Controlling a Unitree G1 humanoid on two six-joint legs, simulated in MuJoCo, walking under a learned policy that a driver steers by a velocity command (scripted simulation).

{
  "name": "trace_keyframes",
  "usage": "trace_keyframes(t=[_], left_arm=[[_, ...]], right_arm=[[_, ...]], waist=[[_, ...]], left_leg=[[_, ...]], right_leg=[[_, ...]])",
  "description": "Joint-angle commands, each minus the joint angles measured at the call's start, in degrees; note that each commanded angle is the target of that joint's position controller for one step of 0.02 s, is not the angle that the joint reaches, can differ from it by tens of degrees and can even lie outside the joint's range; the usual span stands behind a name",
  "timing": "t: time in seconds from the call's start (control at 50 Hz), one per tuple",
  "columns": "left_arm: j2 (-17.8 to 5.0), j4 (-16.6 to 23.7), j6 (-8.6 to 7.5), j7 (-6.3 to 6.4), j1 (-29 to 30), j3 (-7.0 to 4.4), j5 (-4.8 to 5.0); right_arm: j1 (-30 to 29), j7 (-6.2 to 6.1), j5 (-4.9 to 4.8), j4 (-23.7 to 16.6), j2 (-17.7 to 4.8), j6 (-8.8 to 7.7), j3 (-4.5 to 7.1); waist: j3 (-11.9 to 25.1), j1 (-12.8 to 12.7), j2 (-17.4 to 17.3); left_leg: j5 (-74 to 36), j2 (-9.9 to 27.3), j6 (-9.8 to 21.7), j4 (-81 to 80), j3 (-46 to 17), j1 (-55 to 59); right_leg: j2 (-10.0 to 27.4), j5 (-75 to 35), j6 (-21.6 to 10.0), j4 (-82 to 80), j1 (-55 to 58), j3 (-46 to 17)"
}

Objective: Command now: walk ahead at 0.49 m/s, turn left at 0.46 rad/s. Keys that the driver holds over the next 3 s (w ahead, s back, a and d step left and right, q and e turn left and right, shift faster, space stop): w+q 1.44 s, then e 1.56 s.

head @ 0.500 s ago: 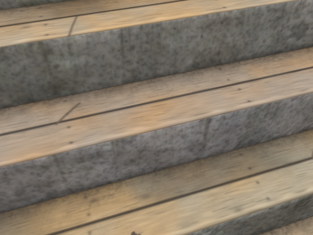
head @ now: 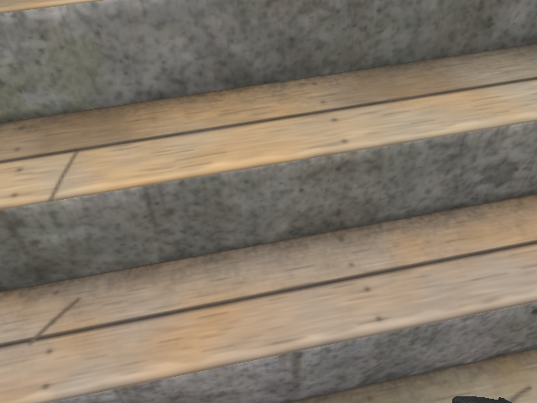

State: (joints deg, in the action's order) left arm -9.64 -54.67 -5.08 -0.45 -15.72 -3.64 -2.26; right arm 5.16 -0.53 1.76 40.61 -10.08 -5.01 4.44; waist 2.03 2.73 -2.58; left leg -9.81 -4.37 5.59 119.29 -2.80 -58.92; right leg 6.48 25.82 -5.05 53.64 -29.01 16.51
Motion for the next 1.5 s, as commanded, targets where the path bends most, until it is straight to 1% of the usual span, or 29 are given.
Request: trace_keyframes(t=[0.02,0.16,0.24,0.26,0.3,0.34,0.36,0.38,0.4,0.42,0.48,0.52,0.62,0.72,0.76,0.82,0.84,0.86,0.88,0.9,0.94,1.0,1.16,1.24,1.38,1.42,1.46,1.48,1.5], left_arm=[[-0.1,0.0,-3.88,-0.02,-3.9,0.68,-0.36],[0.5,-2.3,-3.88,0.79,-12.9,1.59,0.84],[-6.5,-4.9,-3.01,3.67,-22.7,-0.70,1.85],[-3.1,-6.5,-2.10,3.93,-26.4,0.04,1.49],[-3.8,-3.3,-1.50,5.27,-20.6,1.25,5.51],[-12.0,-1.0,-2.44,4.98,-19.3,0.32,6.58],[-17.0,3.0,-2.74,2.69,-13.4,-1.12,7.29],[-17.5,7.8,-3.57,0.14,-8.4,-1.84,4.65],[-10.9,13.7,-3.95,-2.66,0.7,-1.08,2.10],[-5.9,19.0,-4.12,-3.83,8.5,-0.67,-0.83],[6.9,26.7,-1.79,0.22,11.0,4.00,-2.25],[6.9,24.4,-0.93,1.17,3.2,5.17,-1.66],[7.6,27.6,1.29,2.76,16.6,7.12,-0.92],[9.4,37.2,1.49,1.85,37.6,8.84,-2.18],[11.7,37.3,2.07,0.80,37.4,9.92,-0.97],[0.2,28.1,3.05,1.76,10.3,3.95,2.25],[-4.7,27.0,2.26,2.37,2.7,1.72,1.81],[-8.9,23.8,0.35,2.61,2.3,-0.06,1.16],[-9.5,22.9,2.52,3.83,4.2,-0.97,0.90],[-5.9,21.8,3.75,3.77,8.6,-0.64,0.82],[-0.6,14.2,3.65,3.97,12.3,-0.19,1.04],[4.5,5.6,0.87,2.52,10.4,1.38,0.09],[-9.1,2.4,-4.87,2.03,-1.0,-2.55,-0.72],[-9.1,1.0,-4.78,1.95,-11.7,-2.41,-2.52],[-9.5,-4.1,-3.08,2.82,-17.1,-1.77,-1.23],[-9.4,-0.6,-0.72,2.21,-8.8,-1.04,2.17],[-23.2,4.3,-2.31,-0.54,-9.2,-3.70,4.66],[-23.6,8.3,-4.18,-1.38,-6.3,-3.98,7.15],[-16.0,11.4,-3.78,-2.60,-3.5,-2.43,9.03]], right_arm=[[1.5,-0.83,-0.81,-1.1,6.4,1.47,-2.71],[-13.7,-2.20,-1.80,-6.7,7.1,3.15,-4.59],[-19.6,-1.34,-2.71,-10.5,6.3,5.31,-5.30],[-19.5,-1.22,-2.62,-9.0,7.5,6.04,-5.74],[-12.5,-1.55,-5.57,-5.4,5.5,6.36,-6.30],[5.4,-1.88,-2.70,-1.6,2.2,6.97,-5.10],[11.9,-1.04,-1.55,-1.1,-1.3,6.41,-4.20],[13.8,-1.38,-1.13,-0.1,-5.7,7.28,-2.34],[8.3,-2.19,-0.64,-1.7,-13.5,8.20,1.38],[1.7,-1.69,0.61,-4.2,-12.4,7.89,2.26],[4.6,-2.04,0.97,6.1,-3.8,3.19,-0.39],[4.0,-1.23,1.38,8.4,-0.3,1.25,-1.62],[17.0,0.60,-0.87,13.1,-2.9,-2.38,-1.65],[24.6,-0.44,-0.12,13.3,-5.2,-2.86,0.03],[22.5,-3.13,-1.34,12.0,-4.7,-0.51,0.89],[14.0,-1.55,-2.50,4.8,-14.5,-3.25,3.97],[9.7,-0.45,-3.47,3.4,-16.5,-5.26,5.26],[12.4,1.40,-4.59,1.1,-10.6,-6.94,3.82],[6.8,2.54,-0.90,-1.3,-5.0,-6.99,2.68],[4.5,2.67,1.34,-5.2,-2.2,-5.78,2.05],[3.9,1.25,2.39,-7.2,3.4,-2.53,-0.41],[6.3,0.82,0.75,-8.8,5.2,1.45,-2.96],[-3.8,0.00,0.41,-10.6,-2.2,4.91,0.28],[-14.8,0.04,0.72,-14.1,0.3,4.55,-0.23],[-31.2,0.80,0.95,-23.7,4.2,5.80,-3.55],[-21.8,3.62,-1.14,-20.8,3.1,5.44,-4.34],[12.3,2.62,-4.15,-12.1,-6.0,6.50,0.26],[15.3,1.97,-1.59,-11.4,-7.3,6.80,0.99],[12.8,1.16,-1.15,-11.1,-11.2,6.02,2.58]], waist=[[-3.7,0.2,1.1],[-7.2,-2.2,-0.6],[-3.1,-5.4,11.9],[-2.0,-6.8,12.4],[0.5,-2.4,10.2],[13.2,3.8,20.3],[19.6,7.5,19.1],[20.2,7.5,12.8],[17.2,6.7,-6.0],[15.8,4.7,1.8],[-5.4,-4.9,11.4],[-9.0,-9.2,10.2],[-7.5,-2.9,2.4],[-4.7,3.3,0.3],[1.8,2.1,-2.1],[24.7,-10.1,-6.6],[29.5,-16.0,-3.2],[36.2,-12.5,9.6],[33.3,-12.3,18.7],[28.4,-8.4,13.1],[5.8,-1.8,3.5],[-5.6,3.8,1.5],[-3.2,-1.0,6.6],[-8.1,-6.7,5.4],[-11.4,-9.0,12.3],[-2.9,-3.4,6.4],[21.6,9.4,14.6],[28.5,11.7,10.9],[33.7,10.6,-1.8]], left_leg=[[3.9,0.4,1.3,11.7,-2.8,-13.8],[8.3,0.3,3.5,-1.2,6.0,-19.0],[28.3,5.6,4.2,-15.1,15.8,-21.3],[30.4,5.7,5.2,-16.5,18.8,-17.9],[43.7,-3.0,6.3,-38.9,28.4,11.9],[51.8,-4.6,9.9,-42.3,22.3,24.5],[48.8,-5.4,10.0,-52.4,13.6,36.9],[54.2,-2.1,12.1,-62.9,-4.1,47.0],[71.7,9.2,18.4,-86.6,-40.7,48.5],[75.4,13.5,18.0,-98.5,-56.5,43.1],[54.2,13.4,10.3,-95.3,-39.8,25.8],[38.3,9.1,7.9,-93.8,-25.5,23.0],[25.1,8.7,7.7,-97.7,-19.2,35.0],[19.4,9.0,8.4,-108.5,-21.7,45.5],[-2.5,10.5,9.9,-118.4,-14.0,39.7],[-78.0,11.6,8.9,-92.3,-10.4,49.0],[-75.0,10.0,6.2,-74.7,-11.3,47.6],[-38.6,1.8,3.0,-52.0,-12.7,30.9],[7.6,-3.8,-0.8,-24.8,-11.2,17.9],[8.7,-2.2,-0.7,-10.2,-13.0,10.9],[6.6,0.9,1.6,-1.5,-8.8,-3.0],[12.7,2.6,1.4,1.0,-8.7,-7.5],[18.6,6.0,2.0,-8.2,-2.5,-13.2],[35.2,6.2,2.8,-3.0,-6.0,-34.3],[50.9,12.8,4.5,-17.0,8.5,-39.1],[27.2,8.1,5.4,-52.7,18.2,15.6],[29.7,-2.6,5.7,-54.5,10.8,59.0],[27.6,3.3,7.9,-68.1,-4.4,75.1],[22.3,18.1,11.0,-85.2,-26.7,80.2]], right_leg=[[16.1,-14.6,2.5,-34.2,9.5,-17.4],[7.7,-21.4,9.4,-41.8,14.5,0.4],[9.5,-39.4,4.5,-50.4,34.1,1.0],[9.0,-44.9,2.6,-49.4,38.0,1.3],[7.6,-108.5,1.9,-40.3,26.7,6.4],[14.8,-137.7,-2.9,-19.6,36.0,3.7],[14.5,-131.7,-4.9,-4.6,30.4,1.4],[9.6,-104.2,-5.5,6.9,12.5,-1.8],[-6.4,-34.2,-2.0,34.0,-8.2,-5.2],[-9.2,-25.7,-0.9,64.0,-18.2,-21.3],[-6.7,-28.0,-0.4,79.9,-34.3,-22.6],[-6.3,-27.3,0.3,76.8,-36.3,-20.7],[-3.0,-18.7,-0.2,79.7,-51.2,-15.6],[-2.1,-6.7,-0.6,69.4,-55.9,-12.4],[-2.2,-5.5,-1.8,43.2,-27.0,-8.5],[-10.1,6.0,-1.0,19.2,11.3,-9.0],[-5.5,6.7,-2.3,8.1,21.8,-17.8],[5.8,13.3,-8.9,-2.8,38.7,-39.8],[14.3,3.9,-11.7,-18.8,30.8,-59.6],[14.6,19.1,-10.3,-23.2,24.2,-62.2],[14.2,19.7,-7.3,-19.4,8.3,-46.9],[11.8,6.4,-2.5,-27.2,-2.2,-30.3],[14.8,-14.1,-4.8,-41.6,22.9,-12.7],[18.4,-12.1,-1.6,-44.8,44.9,-10.5],[16.8,-33.9,0.3,-53.9,54.3,1.3],[10.3,-64.3,-3.9,-53.3,26.8,6.0],[9.0,-100.6,-2.9,-17.9,18.8,-0.8],[4.4,-80.9,2.9,0.5,5.2,-6.7],[-7.7,-14.5,7.9,31.3,-6.0,-10.0]])
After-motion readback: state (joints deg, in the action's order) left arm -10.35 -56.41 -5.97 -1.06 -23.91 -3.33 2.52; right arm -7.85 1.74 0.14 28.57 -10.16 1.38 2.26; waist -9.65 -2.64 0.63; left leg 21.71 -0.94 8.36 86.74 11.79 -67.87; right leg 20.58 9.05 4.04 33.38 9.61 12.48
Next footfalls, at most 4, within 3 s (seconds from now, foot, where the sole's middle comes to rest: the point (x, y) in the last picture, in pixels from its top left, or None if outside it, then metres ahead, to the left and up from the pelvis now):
0.36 left None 0.29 0.04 -0.52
0.86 right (317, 281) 0.58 -0.07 -0.31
1.44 left None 0.65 0.51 -0.11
2.32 right None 0.89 0.54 0.10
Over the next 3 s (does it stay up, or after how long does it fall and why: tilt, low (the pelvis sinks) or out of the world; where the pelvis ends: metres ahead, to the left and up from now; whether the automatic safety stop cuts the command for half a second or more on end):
stays up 0.88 0.69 0.86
